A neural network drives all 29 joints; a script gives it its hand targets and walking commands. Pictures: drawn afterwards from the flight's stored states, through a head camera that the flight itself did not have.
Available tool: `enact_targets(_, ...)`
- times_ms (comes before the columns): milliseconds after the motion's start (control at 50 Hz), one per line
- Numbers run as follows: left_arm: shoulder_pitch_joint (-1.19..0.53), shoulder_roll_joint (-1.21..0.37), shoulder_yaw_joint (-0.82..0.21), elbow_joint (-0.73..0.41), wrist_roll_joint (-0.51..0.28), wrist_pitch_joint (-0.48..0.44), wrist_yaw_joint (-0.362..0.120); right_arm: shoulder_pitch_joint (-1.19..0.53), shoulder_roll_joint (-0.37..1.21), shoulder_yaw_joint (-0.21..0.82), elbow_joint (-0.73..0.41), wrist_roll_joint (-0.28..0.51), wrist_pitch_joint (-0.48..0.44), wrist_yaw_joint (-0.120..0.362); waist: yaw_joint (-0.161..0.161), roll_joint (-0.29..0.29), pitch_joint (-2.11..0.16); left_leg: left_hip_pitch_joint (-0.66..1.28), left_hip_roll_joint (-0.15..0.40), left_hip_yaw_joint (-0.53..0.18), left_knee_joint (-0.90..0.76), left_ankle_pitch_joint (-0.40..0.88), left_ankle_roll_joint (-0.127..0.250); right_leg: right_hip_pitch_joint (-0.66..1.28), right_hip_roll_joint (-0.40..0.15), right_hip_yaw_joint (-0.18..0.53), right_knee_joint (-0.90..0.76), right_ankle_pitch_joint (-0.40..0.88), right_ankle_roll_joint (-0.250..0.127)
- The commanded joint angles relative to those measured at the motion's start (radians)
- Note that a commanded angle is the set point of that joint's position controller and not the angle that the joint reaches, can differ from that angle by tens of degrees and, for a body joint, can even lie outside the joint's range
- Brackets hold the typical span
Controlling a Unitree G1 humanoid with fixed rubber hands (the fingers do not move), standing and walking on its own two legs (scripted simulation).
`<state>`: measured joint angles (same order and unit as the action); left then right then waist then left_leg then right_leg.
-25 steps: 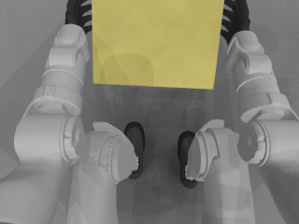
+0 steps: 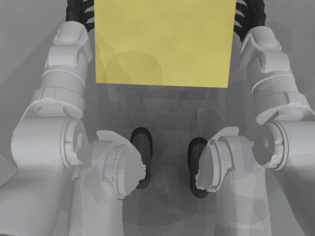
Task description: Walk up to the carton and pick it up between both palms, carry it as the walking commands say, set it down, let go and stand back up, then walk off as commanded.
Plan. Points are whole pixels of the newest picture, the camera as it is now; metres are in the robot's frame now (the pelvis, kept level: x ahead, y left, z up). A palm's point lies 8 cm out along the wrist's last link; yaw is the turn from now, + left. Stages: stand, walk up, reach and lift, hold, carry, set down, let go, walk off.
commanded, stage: set down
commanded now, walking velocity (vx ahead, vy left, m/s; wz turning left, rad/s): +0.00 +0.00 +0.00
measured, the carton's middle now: (162, 36) +0.53 +0.00 -0.24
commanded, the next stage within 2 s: none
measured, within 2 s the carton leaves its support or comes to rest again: neither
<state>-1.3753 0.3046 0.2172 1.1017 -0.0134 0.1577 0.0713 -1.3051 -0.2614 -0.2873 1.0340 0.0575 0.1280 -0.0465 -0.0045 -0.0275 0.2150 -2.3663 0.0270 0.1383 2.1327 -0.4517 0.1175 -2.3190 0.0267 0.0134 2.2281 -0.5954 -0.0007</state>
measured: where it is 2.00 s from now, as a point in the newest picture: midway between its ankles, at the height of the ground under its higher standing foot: (170, 172)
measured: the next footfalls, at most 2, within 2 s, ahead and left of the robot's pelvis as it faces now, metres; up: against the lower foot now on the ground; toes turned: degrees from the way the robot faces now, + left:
none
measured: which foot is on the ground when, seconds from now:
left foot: down 0.00-1.00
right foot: down 0.00-1.00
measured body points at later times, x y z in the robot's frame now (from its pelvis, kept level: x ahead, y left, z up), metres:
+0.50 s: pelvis +0.00 +0.00 +0.00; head +0.35 +0.00 +0.27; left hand +0.54 +0.18 -0.17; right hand +0.53 -0.18 -0.17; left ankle +0.14 +0.08 -0.33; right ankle +0.10 -0.12 -0.33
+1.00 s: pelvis +0.00 +0.00 -0.01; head +0.35 +0.00 +0.27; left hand +0.53 +0.20 -0.18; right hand +0.52 -0.21 -0.18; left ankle +0.14 +0.08 -0.33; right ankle +0.10 -0.12 -0.33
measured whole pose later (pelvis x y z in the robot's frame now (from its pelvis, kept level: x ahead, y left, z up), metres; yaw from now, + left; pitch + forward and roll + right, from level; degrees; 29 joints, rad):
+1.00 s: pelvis +0.00 +0.00 -0.01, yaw +0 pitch +38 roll +1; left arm -1.34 0.38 0.08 1.19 -0.19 0.02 0.10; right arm -1.27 -0.35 -0.16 1.12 0.22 0.00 -0.11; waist 0.00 -0.03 0.26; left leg -2.37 0.02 0.14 2.15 -0.45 0.11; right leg -2.32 0.03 0.01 2.25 -0.60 0.00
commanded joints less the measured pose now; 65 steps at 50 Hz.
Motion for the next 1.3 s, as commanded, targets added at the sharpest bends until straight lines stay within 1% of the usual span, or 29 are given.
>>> enact_targets(0, -0.309, -0.813, -0.241, -0.034, -0.160, -0.047, -0.229, -0.380, 0.728, 0.261, -0.053, 0.013, -0.032, 0.206, -0.035, -0.028, -0.854, 0.668, -0.112, -0.234, -0.104, 0.229, -0.074, 0.255, 0.043, -0.040, -0.169, 0.218, -0.033)
enact_targets(140, -0.301, -0.749, -0.235, -0.036, -0.163, -0.056, -0.212, -0.374, 0.635, 0.229, -0.044, 0.007, -0.049, 0.187, -0.042, -0.007, -0.888, 0.707, -0.109, -0.246, -0.099, 0.240, -0.086, 0.247, 0.038, -0.046, -0.148, 0.223, -0.033)
enact_targets(240, -0.273, -0.596, -0.217, -0.026, -0.166, -0.080, -0.173, -0.338, 0.501, 0.206, -0.010, 0.012, -0.068, 0.144, -0.043, -0.013, -0.885, 0.704, -0.102, -0.241, -0.090, 0.234, -0.091, 0.275, 0.029, -0.040, -0.155, 0.219, -0.024)
enact_targets(320, -0.176, -0.346, -0.180, 0.014, -0.180, -0.117, -0.105, -0.250, 0.256, 0.175, 0.008, 0.031, -0.106, 0.072, -0.027, -0.021, -0.878, 0.714, -0.096, -0.240, -0.102, 0.245, -0.099, 0.315, 0.020, -0.044, -0.163, 0.222, -0.010)
enact_targets(340, -0.149, -0.231, -0.161, 0.008, -0.188, -0.127, -0.080, -0.216, 0.137, 0.156, 0.018, 0.027, -0.114, 0.043, -0.047, -0.047, -0.881, 0.727, -0.088, -0.245, -0.097, 0.242, -0.101, 0.323, 0.015, -0.048, -0.170, 0.220, -0.002)
enact_targets(380, -0.096, -0.034, -0.148, 0.032, -0.207, -0.149, -0.025, -0.177, -0.057, 0.157, 0.018, 0.067, -0.138, -0.016, -0.035, -0.041, -0.907, 0.745, -0.074, -0.245, -0.097, 0.246, -0.103, 0.352, 0.002, -0.047, -0.170, 0.224, 0.005)
enact_targets(400, -0.078, -0.011, -0.154, 0.042, -0.219, -0.154, -0.008, -0.153, -0.103, 0.157, 0.036, 0.072, -0.144, -0.037, -0.051, -0.037, -0.907, 0.740, -0.075, -0.242, -0.099, 0.237, -0.107, 0.346, 0.002, -0.044, -0.177, 0.214, 0.005)
enact_targets(480, -0.063, 0.087, -0.157, 0.055, -0.244, -0.172, 0.032, -0.146, -0.169, 0.155, 0.052, 0.114, -0.158, -0.072, -0.043, -0.024, -0.934, 0.758, -0.066, -0.252, -0.101, 0.261, -0.105, 0.325, -0.002, -0.027, -0.180, 0.211, 0.004)
enact_targets(520, -0.073, 0.107, -0.157, 0.039, -0.260, -0.178, 0.039, -0.126, -0.183, 0.145, 0.051, 0.129, -0.169, -0.078, -0.061, -0.038, -0.949, 0.760, -0.060, -0.256, -0.098, 0.284, -0.106, 0.332, -0.003, -0.025, -0.181, 0.232, 0.005)
enact_targets(580, -0.052, 0.135, -0.155, 0.020, -0.276, -0.185, 0.042, -0.145, -0.208, 0.165, -0.001, 0.164, -0.179, -0.077, -0.025, -0.032, -1.003, 0.793, -0.054, -0.261, -0.093, 0.318, -0.101, 0.350, -0.008, -0.019, -0.165, 0.257, 0.003)
enact_targets(600, -0.062, 0.139, -0.158, 0.020, -0.287, -0.184, 0.041, -0.136, -0.201, 0.174, 0.007, 0.168, -0.176, -0.078, -0.035, -0.054, -1.019, 0.798, -0.051, -0.259, -0.089, 0.321, -0.101, 0.370, -0.009, -0.021, -0.169, 0.259, 0.007)
enact_targets(640, -0.056, 0.145, -0.161, 0.005, -0.290, -0.183, 0.040, -0.171, -0.223, 0.184, -0.038, 0.183, -0.176, -0.074, -0.016, -0.047, -1.031, 0.807, -0.046, -0.264, -0.096, 0.326, -0.098, 0.363, -0.013, -0.023, -0.158, 0.264, 0.008)
enact_targets(740, -0.095, 0.157, -0.160, -0.037, -0.300, -0.180, 0.028, -0.195, -0.246, 0.175, -0.088, 0.191, -0.173, -0.067, -0.028, -0.045, -1.069, 0.815, -0.037, -0.261, -0.083, 0.331, -0.104, 0.376, -0.019, -0.020, -0.161, 0.277, 0.005)
enact_targets(780, -0.087, 0.179, -0.140, -0.031, -0.292, -0.180, 0.025, -0.179, -0.244, 0.182, -0.071, 0.193, -0.166, -0.060, -0.005, -0.041, -1.047, 0.799, -0.034, -0.258, -0.077, 0.332, -0.105, 0.360, -0.025, -0.014, -0.153, 0.265, 0.005)
enact_targets(820, -0.088, 0.189, -0.130, -0.027, -0.291, -0.174, 0.022, -0.172, -0.268, 0.163, -0.052, 0.177, -0.160, -0.057, -0.023, -0.065, -1.040, 0.801, -0.033, -0.259, -0.079, 0.310, -0.107, 0.358, -0.027, -0.026, -0.155, 0.252, 0.010)
enact_targets(880, -0.078, 0.207, -0.119, -0.029, -0.283, -0.170, 0.020, -0.124, -0.274, 0.136, -0.004, 0.168, -0.150, -0.054, -0.026, -0.047, -1.013, 0.803, -0.028, -0.258, -0.086, 0.278, -0.110, 0.344, -0.033, -0.027, -0.150, 0.220, 0.008)
enact_targets(900, -0.079, 0.209, -0.117, -0.030, -0.281, -0.167, 0.018, -0.146, -0.302, 0.115, -0.039, 0.155, -0.152, -0.056, -0.038, -0.033, -1.033, 0.821, -0.026, -0.262, -0.080, 0.277, -0.113, 0.336, -0.034, -0.028, -0.151, 0.214, 0.006)
enact_targets(940, -0.080, 0.223, -0.100, -0.034, -0.274, -0.166, 0.015, -0.154, -0.298, 0.129, -0.055, 0.157, -0.149, -0.051, -0.015, -0.051, -1.024, 0.795, -0.031, -0.255, -0.077, 0.288, -0.111, 0.337, -0.033, -0.030, -0.144, 0.221, 0.010)
enact_targets(960, -0.093, 0.232, -0.097, -0.079, -0.277, -0.167, 0.014, -0.137, -0.308, 0.111, -0.068, 0.152, -0.149, -0.053, -0.035, -0.047, -1.071, 0.829, -0.028, -0.253, -0.075, 0.295, -0.114, 0.375, -0.036, -0.029, -0.148, 0.238, 0.008)
enact_targets(1000, -0.086, 0.244, -0.088, -0.118, -0.276, -0.163, 0.015, -0.151, -0.321, 0.106, -0.115, 0.152, -0.147, -0.053, -0.032, -0.043, -1.120, 0.858, -0.031, -0.244, -0.078, 0.291, -0.113, 0.402, -0.032, -0.036, -0.157, 0.237, 0.008)
enact_targets(1040, -0.107, 0.276, -0.087, -0.231, -0.280, -0.160, 0.024, -0.164, -0.337, 0.117, -0.206, 0.170, -0.143, -0.059, -0.020, -0.031, -1.300, 0.973, -0.036, -0.239, -0.083, 0.338, -0.114, 0.491, -0.029, -0.044, -0.159, 0.278, 0.004)
enact_targets(1060, -0.082, 0.263, -0.101, -0.227, -0.290, -0.149, 0.028, -0.167, -0.339, 0.132, -0.235, 0.191, -0.133, -0.063, -0.011, -0.013, -1.370, 1.035, -0.036, -0.229, -0.081, 0.361, -0.114, 0.527, -0.025, -0.047, -0.163, 0.287, 0.002)
enact_targets(1080, -0.074, 0.245, -0.116, -0.257, -0.314, -0.134, 0.030, -0.181, -0.343, 0.154, -0.303, 0.199, -0.121, -0.064, -0.020, -0.041, -1.431, 1.058, -0.043, -0.225, -0.089, 0.376, -0.109, 0.569, -0.020, -0.056, -0.175, 0.303, 0.000)
enact_targets(1120, -0.078, 0.253, -0.113, -0.261, -0.303, -0.100, 0.031, -0.157, -0.347, 0.148, -0.258, 0.193, -0.087, -0.062, -0.025, -0.007, -1.376, 1.046, -0.040, -0.218, -0.115, 0.281, -0.112, 0.544, -0.025, -0.058, -0.198, 0.224, -0.007)
enact_targets(1140, -0.079, 0.262, -0.102, -0.244, -0.299, -0.082, 0.030, -0.147, -0.337, 0.149, -0.215, 0.185, -0.070, -0.056, -0.023, -0.035, -1.328, 1.003, -0.041, -0.216, -0.135, 0.213, -0.105, 0.542, -0.029, -0.061, -0.217, 0.176, -0.010)
enact_targets(1180, -0.106, 0.296, -0.067, -0.284, -0.274, -0.063, 0.029, -0.121, -0.347, 0.114, -0.193, 0.162, -0.052, -0.051, -0.028, -0.023, -1.279, 0.986, -0.038, -0.223, -0.169, 0.126, -0.109, 0.519, -0.032, -0.064, -0.234, 0.125, -0.013)
enact_targets(1220, -0.093, 0.280, -0.074, -0.334, -0.276, -0.052, 0.027, -0.142, -0.370, 0.093, -0.282, 0.150, -0.048, -0.050, -0.040, 0.004, -1.298, 1.014, -0.044, -0.219, -0.192, 0.140, -0.113, 0.529, -0.021, -0.064, -0.261, 0.142, -0.023)
enact_targets(1240, -0.111, 0.307, -0.062, -0.390, -0.268, -0.047, 0.033, -0.169, -0.374, 0.091, -0.338, 0.157, -0.041, -0.054, -0.023, 0.005, -1.409, 1.105, -0.048, -0.225, -0.196, 0.164, -0.107, 0.574, -0.020, -0.066, -0.262, 0.155, -0.019)
enact_targets(1280, -0.102, 0.299, -0.056, -0.388, -0.263, -0.024, 0.035, -0.147, -0.358, 0.104, -0.319, 0.173, -0.021, -0.047, -0.013, 0.000, -1.382, 1.107, -0.047, -0.228, -0.217, 0.159, -0.106, 0.563, -0.017, -0.070, -0.284, 0.144, -0.021)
